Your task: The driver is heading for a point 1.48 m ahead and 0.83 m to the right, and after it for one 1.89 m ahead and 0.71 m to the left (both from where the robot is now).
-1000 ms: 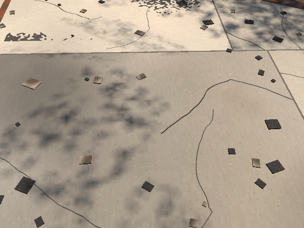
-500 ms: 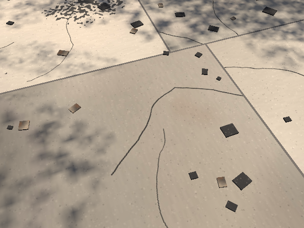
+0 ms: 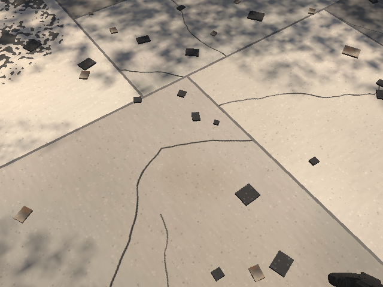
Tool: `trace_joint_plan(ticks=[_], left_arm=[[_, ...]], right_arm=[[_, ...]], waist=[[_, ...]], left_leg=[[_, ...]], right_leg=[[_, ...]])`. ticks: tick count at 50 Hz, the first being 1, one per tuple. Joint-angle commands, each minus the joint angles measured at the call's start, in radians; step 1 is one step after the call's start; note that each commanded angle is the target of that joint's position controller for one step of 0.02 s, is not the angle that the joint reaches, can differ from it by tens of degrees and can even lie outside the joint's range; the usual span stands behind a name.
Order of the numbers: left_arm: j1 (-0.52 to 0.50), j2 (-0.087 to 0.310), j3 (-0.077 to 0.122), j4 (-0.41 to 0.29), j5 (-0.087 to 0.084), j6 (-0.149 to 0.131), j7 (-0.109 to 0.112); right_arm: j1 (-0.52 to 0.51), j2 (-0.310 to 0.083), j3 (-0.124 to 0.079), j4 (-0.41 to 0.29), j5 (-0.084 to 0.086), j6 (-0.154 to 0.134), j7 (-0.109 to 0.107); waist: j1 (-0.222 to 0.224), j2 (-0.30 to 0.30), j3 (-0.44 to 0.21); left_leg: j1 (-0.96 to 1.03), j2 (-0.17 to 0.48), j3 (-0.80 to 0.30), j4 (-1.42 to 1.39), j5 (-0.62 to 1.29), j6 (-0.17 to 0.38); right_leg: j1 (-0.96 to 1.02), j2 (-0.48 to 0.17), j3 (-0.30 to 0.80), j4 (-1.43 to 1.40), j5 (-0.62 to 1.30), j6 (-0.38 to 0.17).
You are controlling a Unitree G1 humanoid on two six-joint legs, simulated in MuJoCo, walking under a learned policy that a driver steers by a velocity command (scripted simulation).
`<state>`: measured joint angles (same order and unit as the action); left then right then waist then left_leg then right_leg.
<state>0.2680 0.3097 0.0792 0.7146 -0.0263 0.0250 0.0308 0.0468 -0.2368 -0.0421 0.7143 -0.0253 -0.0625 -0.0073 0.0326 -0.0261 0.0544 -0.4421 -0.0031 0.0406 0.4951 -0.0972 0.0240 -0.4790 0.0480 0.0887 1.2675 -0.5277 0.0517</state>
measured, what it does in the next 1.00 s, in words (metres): steps on the spot, turning right: right foot, then left foot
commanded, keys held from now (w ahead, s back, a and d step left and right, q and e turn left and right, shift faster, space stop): e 0.72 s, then no key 0.28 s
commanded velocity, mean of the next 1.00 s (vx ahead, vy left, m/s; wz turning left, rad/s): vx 0.03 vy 0.00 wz -0.53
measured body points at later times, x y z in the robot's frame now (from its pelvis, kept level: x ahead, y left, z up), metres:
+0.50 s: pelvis +0.03 -0.04 +0.01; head +0.06 -0.09 +0.46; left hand +0.26 +0.19 -0.05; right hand +0.11 -0.37 -0.10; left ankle +0.09 +0.11 -0.64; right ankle +0.03 -0.13 -0.73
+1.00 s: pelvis +0.05 -0.02 +0.01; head +0.09 -0.01 +0.46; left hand +0.33 +0.15 -0.09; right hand +0.03 -0.32 -0.08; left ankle +0.11 +0.09 -0.73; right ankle -0.05 -0.13 -0.67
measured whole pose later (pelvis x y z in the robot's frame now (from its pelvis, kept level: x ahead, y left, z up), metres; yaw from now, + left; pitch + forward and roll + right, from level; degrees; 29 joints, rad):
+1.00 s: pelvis +0.05 -0.02 +0.01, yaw -30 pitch +1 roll -1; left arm 0.19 0.32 0.09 0.63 -0.01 0.05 0.03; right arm 0.17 -0.25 -0.06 0.74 -0.01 0.00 -0.01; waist -0.02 -0.03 0.04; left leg -0.25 0.02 -0.02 0.46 -0.24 0.01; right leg -0.43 0.05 0.11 0.94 -0.45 0.09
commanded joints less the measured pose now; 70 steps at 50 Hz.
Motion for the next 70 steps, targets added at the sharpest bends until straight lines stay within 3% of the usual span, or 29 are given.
trace_joint_plan(ticks=[1,7,11,14,15,16,17,18,19,20,24,28,34,38,39,40,41,42,45,49,51,54,55,56,57,58,59,62,70], left_arm=[[0.07,0.063,0.026,-0.078,-0.002,0.024,0.009],[-0.01,0.054,0.016,-0.124,0.011,0.023,-0.008],[-0.056,0.078,0.025,-0.149,0.013,0.033,-0.029],[-0.005,0.083,0.039,-0.132,0.019,0.031,-0.038],[0.036,0.123,0.054,-0.124,0.023,0.029,-0.029],[0.052,0.244,0.079,-0.145,0.028,0.026,-0.009],[0.039,0.271,0.077,-0.171,0.055,0.006,-0.015],[0.015,0.235,0.067,-0.167,0.06,-0.015,-0.021],[-0.037,0.209,0.059,-0.169,0.047,-0.028,-0.021],[-0.078,0.174,0.049,-0.177,0.031,-0.029,-0.017],[-0.099,0.14,0.03,-0.191,0.03,-0.022,-0.001],[-0.072,0.161,0.04,-0.19,0.023,-0.01,0.009],[-0.093,0.174,0.047,-0.207,0.019,0.005,-0.005],[-0.134,0.147,0.038,-0.216,0.0,0.015,0.0],[-0.093,0.098,0.024,-0.215,0.014,0.014,0.002],[-0.059,0.083,0.022,-0.229,0.015,0.004,0.001],[-0.073,0.165,0.045,-0.22,0.034,-0.008,0.002],[-0.066,0.199,0.061,-0.197,0.024,-0.009,-0.001],[-0.053,0.119,0.045,-0.155,0.021,0.012,0.003],[-0.111,0.03,0.004,-0.169,0.023,0.008,-0.004],[-0.132,0.031,-0.001,-0.17,0.017,0.005,-0.008],[-0.064,0.049,0.007,-0.127,0.019,0.001,-0.012],[-0.065,0.077,0.009,-0.134,0.029,0.0,-0.008],[-0.045,0.134,0.017,-0.144,0.039,0.001,0.001],[-0.095,0.122,0.011,-0.122,0.05,0.001,-0.003],[-0.125,0.055,-0.001,-0.143,0.046,-0.005,-0.015],[-0.114,0.038,-0.007,-0.132,0.054,-0.01,-0.019],[-0.094,0.055,-0.008,-0.117,0.048,-0.026,-0.019],[-0.086,0.027,-0.02,-0.097,0.044,-0.033,-0.015]], right_arm=[[0.015,-0.142,-0.038,-0.043,-0.008,0.014,-0.009],[-0.001,-0.194,-0.061,-0.035,0.012,0.032,-0.019],[0.013,-0.222,-0.07,-0.02,0.028,0.048,-0.013],[0.029,-0.209,-0.068,0.003,0.047,0.062,-0.012],[0.075,-0.172,-0.06,0.024,0.043,0.067,-0.008],[0.091,-0.11,-0.041,-0.004,-0.001,0.068,0.001],[-0.011,-0.145,-0.051,-0.049,-0.001,0.061,-0.01],[-0.037,-0.177,-0.063,-0.052,0.02,0.061,-0.015],[-0.009,-0.184,-0.069,-0.039,0.029,0.064,-0.02],[0.012,-0.186,-0.073,-0.016,0.019,0.066,-0.029],[0.043,-0.165,-0.072,-0.015,0.02,0.065,-0.027],[-0.007,-0.135,-0.056,-0.038,0.022,0.06,-0.019],[0.008,-0.147,-0.057,-0.048,0.034,0.045,0.003],[0.112,-0.161,-0.066,-0.025,0.026,0.03,0.018],[0.13,-0.216,-0.077,-0.032,0.008,0.033,0.014],[0.1,-0.29,-0.089,-0.033,-0.012,0.044,0.011],[0.095,-0.236,-0.079,-0.052,-0.017,0.037,0.008],[0.061,-0.203,-0.067,-0.064,-0.005,0.035,0.0],[0.022,-0.158,-0.049,-0.064,0.026,0.039,-0.008],[0.047,-0.151,-0.043,-0.047,0.02,0.056,-0.01],[0.088,-0.184,-0.051,-0.034,0.024,0.066,-0.007],[0.113,-0.175,-0.04,-0.019,0.044,0.066,-0.003],[0.15,-0.158,-0.032,-0.008,0.04,0.054,0.001],[0.155,-0.127,-0.019,-0.016,0.009,0.038,0.01],[0.194,-0.078,-0.005,-0.013,0.001,0.027,0.015],[0.136,-0.12,-0.009,-0.007,-0.008,0.027,0.013],[0.099,-0.138,-0.015,-0.007,-0.002,0.028,0.014],[0.109,-0.13,-0.013,0.003,0.008,0.044,0.005],[0.145,-0.121,-0.013,0.059,0.013,0.046,-0.01]], waist=[[-0.004,0.166,-0.125],[-0.02,0.159,-0.198],[-0.034,0.178,-0.164],[-0.003,0.149,-0.159],[0.003,0.058,-0.143],[-0.038,-0.256,-0.125],[0.016,-0.257,-0.135],[0.014,-0.162,-0.132],[-0.021,-0.129,-0.119],[-0.035,-0.089,-0.133],[-0.054,-0.101,-0.173],[-0.024,-0.115,-0.165],[-0.013,-0.139,-0.162],[-0.068,-0.119,-0.186],[-0.045,0.009,-0.208],[0.009,0.286,-0.144],[-0.028,0.274,-0.143],[-0.018,0.196,-0.125],[-0.011,0.144,-0.094],[-0.04,0.206,-0.128],[-0.07,0.241,-0.131],[-0.035,0.205,-0.117],[-0.044,0.165,-0.131],[-0.061,0.036,-0.174],[-0.125,-0.148,-0.18],[-0.076,-0.102,-0.151],[-0.057,-0.075,-0.119],[-0.056,-0.068,-0.056],[-0.054,-0.009,-0.05]], left_leg=[[0.175,0.245,-0.19,-0.215,0.182,0.196],[0.213,0.312,-0.086,-0.243,0.181,0.227],[0.223,0.33,-0.046,-0.23,0.037,0.191],[0.198,0.301,0.013,-0.11,-0.059,0.103],[0.111,0.247,0.069,0.021,-0.147,0.03],[-0.156,0.096,0.179,0.362,-0.467,-0.08],[-0.271,0.014,0.002,0.567,-0.573,-0.091],[-0.285,0.03,-0.063,0.649,-0.501,-0.076],[-0.287,0.041,-0.082,0.65,-0.405,-0.062],[-0.278,0.052,-0.093,0.643,-0.343,-0.064],[-0.195,0.019,-0.091,0.635,-0.236,-0.089],[-0.164,0.0,-0.107,0.412,-0.231,-0.103],[-0.014,-0.036,-0.118,0.209,-0.292,-0.084],[0.217,-0.003,-0.103,-0.117,-0.045,-0.033],[0.333,0.161,-0.238,-0.147,0.052,0.026],[0.35,0.337,-0.468,-0.179,0.259,0.185],[0.297,0.433,-0.566,-0.192,0.288,0.299],[0.284,0.386,-0.483,-0.178,0.267,0.281],[0.295,0.257,-0.305,-0.144,0.27,0.195],[0.32,0.193,-0.194,-0.13,0.283,0.179],[0.317,0.206,-0.211,-0.123,0.277,0.19],[0.269,0.193,-0.215,-0.087,0.218,0.148],[0.209,0.183,-0.212,-0.084,0.148,0.091],[0.142,0.128,-0.148,-0.003,0.031,0.025],[0.186,0.065,-0.067,-0.042,-0.158,-0.03],[0.222,0.059,-0.057,-0.03,-0.132,-0.066],[0.21,0.049,-0.05,-0.024,-0.108,-0.071],[0.204,0.055,-0.056,-0.022,-0.072,-0.062],[0.225,0.058,-0.056,-0.028,-0.051,-0.074]], right_leg=[[-0.075,-0.083,-0.038,-0.062,0.058,0.018],[0.03,-0.123,-0.074,-0.337,0.205,-0.006],[0.098,-0.108,-0.117,-0.49,0.214,-0.044],[0.248,-0.057,-0.157,-0.724,0.309,-0.104],[0.342,-0.089,-0.067,-0.836,0.415,-0.148],[0.466,-0.352,0.308,-0.896,0.714,-0.262],[0.374,-0.433,0.445,-0.941,0.714,-0.407],[0.358,-0.385,0.369,-0.952,0.66,-0.385],[0.341,-0.333,0.295,-0.941,0.622,-0.325],[0.342,-0.297,0.257,-0.928,0.592,-0.28],[0.32,-0.243,0.213,-0.911,0.683,-0.276],[0.355,-0.231,0.264,-0.89,0.606,-0.279],[0.311,-0.219,0.392,-0.859,0.609,-0.288],[0.26,-0.147,0.382,-0.774,0.555,-0.205],[0.151,-0.074,0.295,-0.646,0.34,-0.145],[-0.056,0.101,0.098,-0.485,-0.024,-0.081],[-0.084,0.059,0.095,-0.244,-0.139,-0.03],[-0.095,0.044,0.107,-0.127,-0.08,-0.015],[-0.104,0.037,0.102,-0.078,0.047,0.027],[0.044,-0.025,-0.013,-0.411,0.082,0.046],[0.128,-0.033,-0.059,-0.567,0.086,0.043],[0.305,-0.019,-0.085,-0.923,0.358,-0.003],[0.407,-0.066,-0.017,-0.943,0.461,-0.033],[0.501,-0.187,0.104,-0.891,0.71,-0.072],[0.388,-0.219,0.116,-0.844,0.621,-0.139],[0.335,-0.173,0.094,-0.857,0.463,-0.142],[0.314,-0.144,0.079,-0.862,0.386,-0.12],[0.255,-0.128,0.07,-0.864,0.376,-0.101],[0.246,-0.108,0.058,-0.848,0.385,-0.1]])
Velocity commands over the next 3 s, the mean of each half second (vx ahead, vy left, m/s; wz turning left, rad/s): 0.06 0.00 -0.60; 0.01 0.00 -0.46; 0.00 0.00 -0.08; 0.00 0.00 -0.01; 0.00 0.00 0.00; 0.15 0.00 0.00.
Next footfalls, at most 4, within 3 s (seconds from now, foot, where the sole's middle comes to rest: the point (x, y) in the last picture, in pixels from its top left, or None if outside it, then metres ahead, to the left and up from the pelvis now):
0.30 right None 0.07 -0.14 -0.76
0.78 left None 0.14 0.07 -0.76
1.10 right None -0.01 -0.16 -0.76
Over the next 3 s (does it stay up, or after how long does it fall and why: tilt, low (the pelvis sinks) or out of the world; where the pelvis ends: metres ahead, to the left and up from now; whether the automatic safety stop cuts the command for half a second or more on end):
stays up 0.10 -0.04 0.00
